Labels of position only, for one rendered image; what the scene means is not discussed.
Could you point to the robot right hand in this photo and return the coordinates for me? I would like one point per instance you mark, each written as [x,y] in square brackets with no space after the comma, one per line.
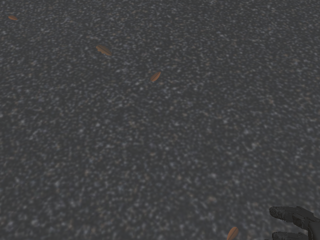
[299,217]

